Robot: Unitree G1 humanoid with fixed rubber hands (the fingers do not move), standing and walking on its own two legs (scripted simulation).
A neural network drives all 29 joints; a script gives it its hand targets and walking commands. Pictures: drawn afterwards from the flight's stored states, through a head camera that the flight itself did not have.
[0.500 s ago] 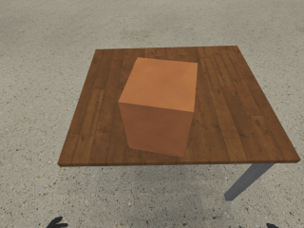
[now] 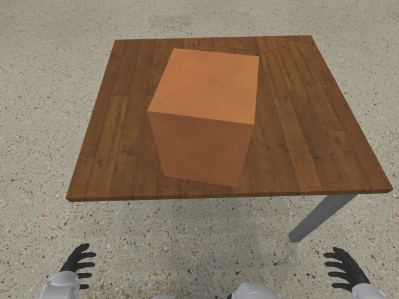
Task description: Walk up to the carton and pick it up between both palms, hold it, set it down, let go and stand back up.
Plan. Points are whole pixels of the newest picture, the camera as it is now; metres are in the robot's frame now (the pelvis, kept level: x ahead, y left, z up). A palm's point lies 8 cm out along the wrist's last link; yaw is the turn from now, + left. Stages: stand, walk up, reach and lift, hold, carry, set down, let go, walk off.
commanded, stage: reach and lift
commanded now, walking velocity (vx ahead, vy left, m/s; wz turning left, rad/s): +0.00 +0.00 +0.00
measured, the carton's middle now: (207, 121) +0.51 -0.01 +0.01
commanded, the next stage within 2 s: none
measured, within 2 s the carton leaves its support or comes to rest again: neither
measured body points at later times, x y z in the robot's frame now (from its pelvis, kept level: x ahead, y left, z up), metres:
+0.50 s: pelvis -0.01 +0.02 +0.01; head -0.02 +0.02 +0.46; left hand +0.16 +0.28 -0.06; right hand +0.13 -0.26 -0.06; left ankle -0.02 +0.15 -0.72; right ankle +0.04 -0.11 -0.72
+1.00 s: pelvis +0.01 +0.00 +0.02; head +0.01 +0.02 +0.47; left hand +0.19 +0.25 -0.04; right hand +0.16 -0.22 -0.03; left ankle -0.02 +0.15 -0.72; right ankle +0.04 -0.11 -0.72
